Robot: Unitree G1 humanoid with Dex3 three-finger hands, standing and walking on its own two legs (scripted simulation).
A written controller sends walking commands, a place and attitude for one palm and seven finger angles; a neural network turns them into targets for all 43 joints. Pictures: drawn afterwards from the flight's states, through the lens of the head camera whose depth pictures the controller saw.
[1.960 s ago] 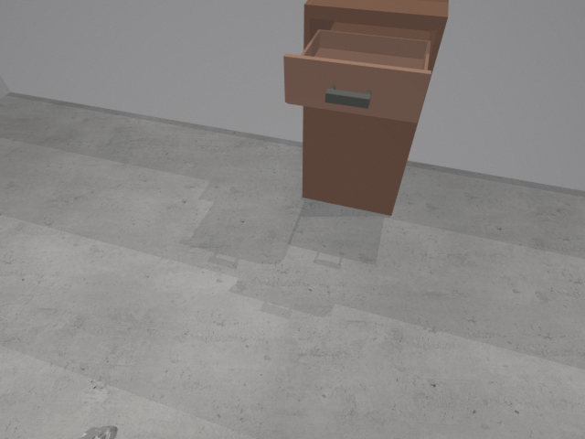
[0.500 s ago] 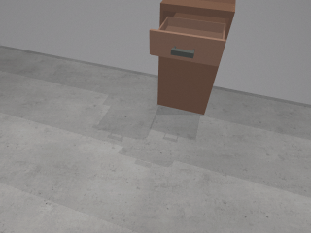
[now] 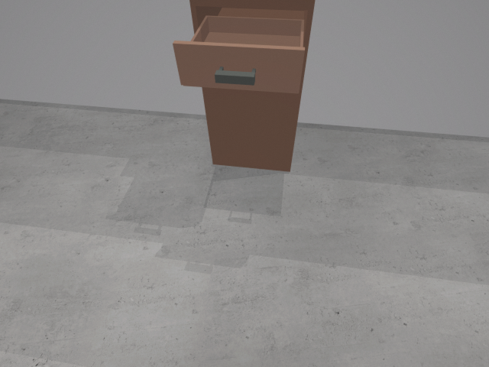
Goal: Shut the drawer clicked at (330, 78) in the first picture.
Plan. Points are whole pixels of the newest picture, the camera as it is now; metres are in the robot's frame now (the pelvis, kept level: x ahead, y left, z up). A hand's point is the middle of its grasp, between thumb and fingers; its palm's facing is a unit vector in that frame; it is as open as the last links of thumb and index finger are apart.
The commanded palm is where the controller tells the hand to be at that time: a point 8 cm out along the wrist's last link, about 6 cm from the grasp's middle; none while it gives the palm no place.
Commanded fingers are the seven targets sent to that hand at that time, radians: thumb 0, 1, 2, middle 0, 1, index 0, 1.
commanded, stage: walk to a spot facing it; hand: left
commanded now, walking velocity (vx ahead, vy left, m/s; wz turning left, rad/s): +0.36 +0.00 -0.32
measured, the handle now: (236, 74) +0.90 +0.10 +0.01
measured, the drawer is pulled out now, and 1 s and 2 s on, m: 0.29 0.29 0.29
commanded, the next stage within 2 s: turn to face it in 0.50 s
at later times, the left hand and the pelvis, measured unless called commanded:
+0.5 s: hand (143, 344) +0.19 +0.23 -0.18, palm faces -0.13 -0.98 -0.18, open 7.4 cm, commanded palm none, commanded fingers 0.00 0.90 0.90 -0.20 -0.30 -0.20 -0.30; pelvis +0.20 +0.04 +0.00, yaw -14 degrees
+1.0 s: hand (214, 221) +0.47 +0.12 -0.15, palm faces -0.27 -0.95 -0.12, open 7.4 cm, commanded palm none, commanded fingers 0.00 0.90 0.90 -0.20 -0.30 -0.20 -0.30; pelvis +0.31 +0.01 +0.01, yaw -13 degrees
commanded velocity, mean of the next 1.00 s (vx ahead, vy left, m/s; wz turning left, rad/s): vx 0.14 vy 0.00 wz -0.09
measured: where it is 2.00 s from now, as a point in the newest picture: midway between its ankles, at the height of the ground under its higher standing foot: (276, 300)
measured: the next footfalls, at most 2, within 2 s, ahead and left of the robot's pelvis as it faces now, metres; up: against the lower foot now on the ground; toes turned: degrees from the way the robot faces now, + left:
left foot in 0.42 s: +0.37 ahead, +0.10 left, +0.00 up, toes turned -7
right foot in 0.80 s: +0.34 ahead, -0.13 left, +0.00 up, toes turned -18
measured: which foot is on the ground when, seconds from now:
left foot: up 0.00-0.40, down 0.42-1.00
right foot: down 0.00-0.42, up 0.44-0.78, down 0.80-1.00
